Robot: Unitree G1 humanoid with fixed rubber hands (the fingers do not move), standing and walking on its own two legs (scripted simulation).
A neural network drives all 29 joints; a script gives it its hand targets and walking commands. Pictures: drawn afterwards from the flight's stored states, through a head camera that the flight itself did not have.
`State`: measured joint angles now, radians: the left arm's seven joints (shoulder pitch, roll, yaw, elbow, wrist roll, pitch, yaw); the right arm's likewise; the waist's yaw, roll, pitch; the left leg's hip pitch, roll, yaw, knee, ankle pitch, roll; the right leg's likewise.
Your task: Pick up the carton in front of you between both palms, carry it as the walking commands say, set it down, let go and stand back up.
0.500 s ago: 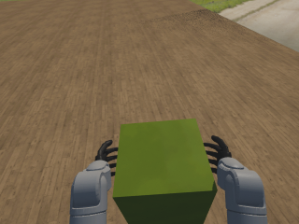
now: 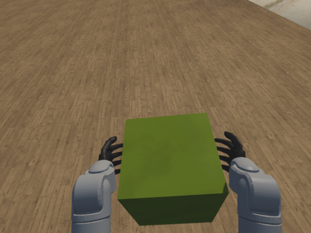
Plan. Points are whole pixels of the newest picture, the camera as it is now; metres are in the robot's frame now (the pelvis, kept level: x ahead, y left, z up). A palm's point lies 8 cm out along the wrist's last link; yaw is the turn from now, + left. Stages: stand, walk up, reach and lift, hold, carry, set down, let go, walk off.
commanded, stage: carry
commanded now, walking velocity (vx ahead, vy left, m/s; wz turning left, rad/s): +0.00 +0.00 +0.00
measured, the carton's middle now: (170, 173) +0.30 +0.00 +0.01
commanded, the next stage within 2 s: none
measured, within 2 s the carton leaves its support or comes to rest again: neither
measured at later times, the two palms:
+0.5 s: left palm (122, 127) +0.41 +0.14 +0.08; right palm (224, 126) +0.41 -0.15 +0.09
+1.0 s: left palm (123, 139) +0.38 +0.13 +0.07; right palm (230, 139) +0.37 -0.16 +0.07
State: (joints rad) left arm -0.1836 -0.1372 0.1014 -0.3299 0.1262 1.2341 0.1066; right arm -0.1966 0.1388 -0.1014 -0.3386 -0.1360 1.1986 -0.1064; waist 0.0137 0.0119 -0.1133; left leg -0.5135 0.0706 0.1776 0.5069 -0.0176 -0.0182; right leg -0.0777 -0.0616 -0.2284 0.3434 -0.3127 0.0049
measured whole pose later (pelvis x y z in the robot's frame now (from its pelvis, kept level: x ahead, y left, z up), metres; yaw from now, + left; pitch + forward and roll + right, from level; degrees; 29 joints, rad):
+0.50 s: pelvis +0.14 +0.00 -0.01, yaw -3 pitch +4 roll +1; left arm -0.19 -0.14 0.11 -0.27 0.14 1.24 0.11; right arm -0.21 0.14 -0.11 -0.26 -0.14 1.19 -0.10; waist 0.00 -0.01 -0.15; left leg -0.36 0.06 0.21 0.56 -0.23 0.02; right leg -0.15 -0.08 -0.14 0.51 -0.38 0.04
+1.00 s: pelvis +0.11 +0.00 -0.01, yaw -3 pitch +2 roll +0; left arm -0.17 -0.13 0.10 -0.21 0.17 1.21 0.10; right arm -0.19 0.14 -0.10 -0.20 -0.16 1.16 -0.09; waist 0.00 -0.01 -0.13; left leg -0.35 0.08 0.20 0.56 -0.24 0.02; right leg -0.15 -0.07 -0.17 0.53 -0.41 0.01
